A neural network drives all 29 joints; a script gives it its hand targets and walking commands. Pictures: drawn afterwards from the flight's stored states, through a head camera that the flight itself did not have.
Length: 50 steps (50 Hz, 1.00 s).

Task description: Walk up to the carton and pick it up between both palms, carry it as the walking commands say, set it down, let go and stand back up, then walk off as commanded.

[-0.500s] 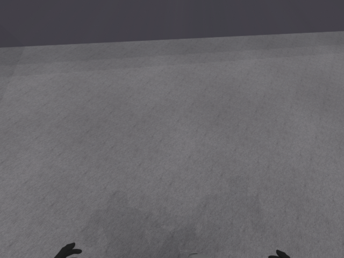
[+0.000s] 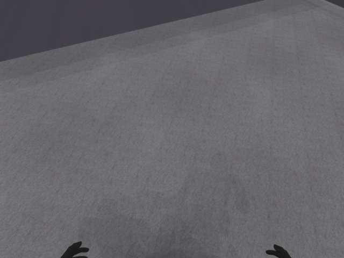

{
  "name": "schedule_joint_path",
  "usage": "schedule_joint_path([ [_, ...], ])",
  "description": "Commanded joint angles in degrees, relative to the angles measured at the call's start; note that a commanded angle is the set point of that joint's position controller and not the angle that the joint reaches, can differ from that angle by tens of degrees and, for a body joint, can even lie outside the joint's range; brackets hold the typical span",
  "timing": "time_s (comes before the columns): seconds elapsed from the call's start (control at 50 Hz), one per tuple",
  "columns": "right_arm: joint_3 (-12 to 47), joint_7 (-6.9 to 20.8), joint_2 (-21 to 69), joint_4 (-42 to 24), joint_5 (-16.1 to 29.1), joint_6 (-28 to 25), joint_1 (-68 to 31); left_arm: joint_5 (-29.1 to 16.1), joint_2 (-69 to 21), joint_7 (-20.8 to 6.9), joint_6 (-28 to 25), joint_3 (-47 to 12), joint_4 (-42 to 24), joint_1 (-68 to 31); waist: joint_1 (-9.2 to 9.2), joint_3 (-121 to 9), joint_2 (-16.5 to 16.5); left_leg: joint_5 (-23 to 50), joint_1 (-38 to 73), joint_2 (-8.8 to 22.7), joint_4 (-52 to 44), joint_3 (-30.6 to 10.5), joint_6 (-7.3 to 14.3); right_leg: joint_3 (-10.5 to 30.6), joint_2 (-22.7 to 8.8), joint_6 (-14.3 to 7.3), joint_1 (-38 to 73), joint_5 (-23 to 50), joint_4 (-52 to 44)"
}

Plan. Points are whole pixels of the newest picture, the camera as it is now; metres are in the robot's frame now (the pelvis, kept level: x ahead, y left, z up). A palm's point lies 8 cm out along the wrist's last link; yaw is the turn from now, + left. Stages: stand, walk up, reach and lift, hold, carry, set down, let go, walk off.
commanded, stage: walk up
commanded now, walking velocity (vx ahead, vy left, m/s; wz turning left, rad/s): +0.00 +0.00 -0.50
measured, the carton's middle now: out of the picture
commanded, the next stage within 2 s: none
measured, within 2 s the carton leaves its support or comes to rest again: neither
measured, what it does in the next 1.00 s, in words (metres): steps on the spot, turning right: left foot, then right foot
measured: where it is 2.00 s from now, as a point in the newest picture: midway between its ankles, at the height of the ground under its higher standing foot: outside the picture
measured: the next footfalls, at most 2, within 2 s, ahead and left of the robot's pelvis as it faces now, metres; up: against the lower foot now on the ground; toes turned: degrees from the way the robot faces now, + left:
left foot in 0.06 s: +0.01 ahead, +0.10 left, +0.00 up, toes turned +4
right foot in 0.42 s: +0.02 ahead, -0.15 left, +0.00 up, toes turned -16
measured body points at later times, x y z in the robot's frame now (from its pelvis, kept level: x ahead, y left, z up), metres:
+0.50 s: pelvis -0.01 +0.00 -0.01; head +0.02 -0.03 +0.44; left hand +0.17 +0.21 -0.12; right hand +0.01 -0.30 -0.14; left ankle -0.03 +0.10 -0.71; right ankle -0.02 -0.13 -0.73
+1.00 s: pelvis -0.02 +0.04 +0.00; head +0.01 +0.03 +0.44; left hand +0.20 +0.20 -0.14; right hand -0.07 -0.26 -0.11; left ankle +0.00 +0.10 -0.73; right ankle -0.12 -0.12 -0.66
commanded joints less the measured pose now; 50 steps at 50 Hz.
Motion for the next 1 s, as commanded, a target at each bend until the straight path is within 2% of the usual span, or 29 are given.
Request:
schedule_joint_path([
  [0.0,-0.3,-0.3,-1.3,-1.7,0.6,-1.3,6.1,1.8,10.2,0.7,0.1,6.0,-5.2,-1.4,-3.28,-9.3,-14.1,10.0,15.9,-1.8,-23.3,-3.9,0.3,20.2,-10.0,-6.6,-2.2,10.9,-9.9],
  [0.02,-1.0,-0.9,-5.1,-0.2,-0.7,-1.3,9.4,1.4,7.3,0.9,0.3,5.6,-5.5,0.0,-4.21,-9.0,-1.1,6.6,19.3,7.0,-32.9,-13.3,2.7,13.0,-4.7,-2.7,-9.1,-1.9,1.3],
  [0.04,-2.0,-1.0,-13.1,-0.6,-1.9,-0.7,8.0,1.4,4.6,1.0,0.0,5.3,-6.4,0.4,-3.09,-4.7,14.9,7.7,20.8,21.7,-37.9,-25.6,5.7,2.5,3.9,1.0,-20.6,-19.8,15.7],
  [0.06,-2.0,-0.3,-13.3,-1.7,-1.9,-0.3,4.9,2.2,6.7,0.8,0.4,5.9,-5.3,-1.8,-1.77,-0.7,6.3,15.0,12.3,26.8,-37.8,-23.5,9.2,-1.1,-1.0,2.1,-20.2,-23.4,27.5],
  [0.08,-0.9,-0.8,-10.6,-3.0,-1.5,-0.6,1.1,2.1,8.3,1.2,0.6,6.3,-5.7,-2.8,-0.95,1.7,1.4,14.0,6.4,23.5,-38.5,-18.9,3.8,1.2,-3.6,3.1,-18.8,-19.7,30.9],
  [0.1,-1.2,-0.9,-9.1,-3.5,-1.9,-1.0,-0.3,1.8,7.1,0.9,1.0,6.6,-6.5,-1.9,-1.02,1.8,3.3,13.6,4.1,23.0,-40.4,-17.7,7.6,-0.5,-2.5,2.9,-17.4,-16.0,34.8],
  [0.12,-0.6,-0.9,-7.2,-3.6,-1.8,-1.6,-3.3,2.0,7.1,0.3,1.0,6.5,-4.1,1.1,1.13,1.0,2.6,19.3,5.7,17.1,-37.7,-11.0,6.8,-1.5,-3.3,3.2,-16.7,-11.0,37.0],
  [0.16,-0.1,-1.4,-5.0,-3.9,-1.4,-1.5,-2.4,1.7,5.7,-0.4,1.5,6.1,-3.1,2.2,1.49,-2.2,5.8,31.9,14.3,17.1,-33.6,-5.8,9.3,-4.5,-3.4,4.2,-19.1,-11.0,38.3],
  [0.2,-0.8,-1.1,-6.7,-4.6,-1.8,-1.8,-0.7,1.5,5.7,-0.6,1.2,5.4,-4.2,0.3,0.90,-2.3,2.3,38.4,15.2,16.8,-29.7,-1.5,8.8,-5.4,-4.8,4.1,-16.7,-11.2,33.6],
  [0.22,-0.2,-0.9,-5.9,-3.1,-1.6,-1.6,1.0,1.2,4.9,-0.4,0.9,5.0,-3.6,0.7,0.51,-3.6,5.0,46.7,19.8,15.7,-27.2,-0.2,8.2,-6.8,-4.6,3.9,-17.2,-11.9,29.0],
  [0.3,-2.1,-0.7,-8.0,-1.3,-2.6,-1.5,5.7,1.0,3.2,-1.5,1.3,4.2,-5.9,-5.1,-2.09,-2.9,6.5,44.4,18.6,19.9,-25.6,-1.0,9.8,-9.5,-4.9,3.2,-11.5,-14.8,16.9],
  [0.34,-2.9,-0.4,-10.1,-1.2,-2.5,-1.2,2.9,0.9,2.2,-1.5,0.4,3.6,-4.8,-1.0,-0.47,-4.0,9.9,45.2,17.0,21.1,-25.4,-0.9,8.3,-9.9,-2.9,1.4,-5.6,-14.4,6.5],
  [0.38,-2.8,0.2,-9.2,-0.2,-1.0,-1.9,1.9,1.5,4.3,-1.0,-1.0,4.4,-2.6,4.6,3.07,-10.3,4.2,52.0,16.0,16.8,-11.1,6.0,4.1,-10.0,-2.8,-1.1,7.1,-2.1,-5.4],
  [0.4,-2.6,-0.1,-7.4,-0.1,-0.7,-2.0,4.7,2.2,9.1,-0.6,-2.2,6.1,-1.7,7.9,3.94,-13.7,-5.0,30.0,5.6,11.5,1.0,8.3,1.6,1.4,-10.2,-5.0,18.6,17.1,-7.0],
  [0.42,-1.4,0.2,-2.8,-3.2,0.1,-1.5,2.0,3.1,14.6,-0.1,-2.5,6.8,-0.3,8.2,2.99,-8.8,-20.3,-4.2,-9.9,1.6,8.8,8.0,-1.3,16.2,-21.2,-9.6,22.7,43.9,-5.0],
  [0.44,-1.1,0.6,-1.9,-4.9,0.1,-0.5,-4.6,1.4,16.2,0.7,-1.8,7.0,-0.7,12.2,5.84,-9.7,-21.2,-9.2,-12.1,1.5,12.8,-1.6,-1.8,24.5,-24.8,-14.1,18.1,51.3,-7.7],
  [0.46,-1.2,0.7,-3.8,-3.9,-0.8,-0.3,-5.9,1.1,14.4,1.1,-1.7,6.8,-1.4,10.9,5.48,-6.6,-13.4,-8.1,-11.6,2.1,13.9,-2.6,-2.2,22.2,-23.2,-13.2,14.5,39.9,-8.8],
  [0.5,-1.0,1.1,-3.5,-5.1,-1.2,-0.4,-4.5,1.6,12.7,1.4,-1.0,6.3,-2.0,6.3,3.89,-3.9,-11.8,-5.3,-10.0,0.8,11.5,-3.4,-2.6,21.9,-19.4,-10.8,10.0,27.7,-11.6],
  [0.52,-1.0,1.2,-3.0,-5.0,-1.2,-0.3,-3.3,1.4,12.8,1.9,-1.1,6.5,-2.6,5.0,2.92,-5.8,-16.4,-3.5,-11.0,0.9,11.6,-4.0,-3.0,21.8,-18.7,-11.1,11.7,28.6,-11.6],
  [0.62,-0.1,0.1,-0.6,-3.1,-0.2,-0.7,-1.2,1.9,11.9,1.6,-0.6,6.7,-2.6,3.2,1.13,-7.4,-16.7,-1.0,-0.1,-1.3,-3.8,-2.8,-2.6,20.2,-15.3,-9.5,4.7,24.2,-12.7],
  [0.66,0.1,-0.1,-0.3,-0.8,0.3,-1.6,5.9,1.8,11.1,1.5,-0.4,6.5,-3.8,-2.5,-3.03,-8.2,-14.0,7.3,8.3,-2.0,-18.8,-1.6,-1.3,18.8,-12.7,-7.3,2.7,18.2,-8.6],
  [0.68,-0.7,-0.4,-2.3,0.7,0.2,-2.0,9.1,1.0,10.2,1.4,0.0,6.1,-3.6,-0.9,-4.64,-11.3,-11.1,12.4,16.7,1.1,-28.2,-3.9,0.5,17.4,-10.0,-4.7,-0.9,8.9,-4.5],
  [0.7,-1.6,-0.3,-8.0,1.2,-1.1,-1.6,7.9,1.4,7.2,1.1,-0.2,5.5,-4.4,0.6,-3.23,-9.2,2.7,8.6,20.7,12.6,-35.9,-17.2,3.2,8.8,-1.2,-0.1,-11.1,-12.7,7.5],
  [0.72,-2.3,-0.5,-12.5,0.2,-2.0,-1.5,6.7,1.7,5.9,1.2,0.2,6.2,-5.5,-2.6,-3.04,-2.9,9.3,10.6,17.3,26.4,-39.5,-25.4,6.7,-0.6,2.2,3.2,-19.5,-22.0,21.5],
  [0.74,-1.9,-0.5,-12.1,-0.9,-1.7,-1.4,3.2,2.1,8.2,1.4,0.3,6.6,-5.7,-3.2,-2.26,0.2,3.1,12.4,9.0,27.7,-39.3,-22.1,9.3,0.1,-2.5,3.3,-17.6,-22.7,28.5],
  [0.78,-1.1,-0.7,-7.6,-2.0,-1.9,-1.5,-1.4,1.9,8.1,0.4,0.6,6.3,-4.8,-3.7,-1.09,4.0,1.0,8.8,3.1,22.0,-40.3,-14.9,8.1,-1.1,-3.4,3.2,-15.5,-15.1,35.1],
  [0.84,-0.7,-0.8,-5.6,-2.5,-1.8,-2.3,-2.4,2.2,6.7,-0.7,1.2,6.3,-2.0,0.2,0.99,-1.8,4.9,25.3,10.9,19.6,-35.3,-8.5,8.4,-3.3,-3.8,3.5,-15.1,-11.7,38.9],
  [0.86,-0.9,-1.1,-6.6,-2.2,-1.4,-2.4,-0.1,1.8,6.9,-0.7,1.4,6.2,-2.3,-1.1,0.23,-2.1,1.6,25.3,13.7,19.5,-34.0,-7.0,8.1,-3.1,-4.2,3.7,-15.7,-11.1,37.7],
  [0.98,-2.4,-0.8,-8.3,0.7,-1.8,-2.7,7.0,1.1,3.7,-0.8,0.4,4.0,-3.5,-3.9,-1.71,-5.4,5.0,54.1,20.9,19.3,-24.1,2.8,8.3,-9.0,-4.0,2.9,-9.5,-13.8,19.2],
])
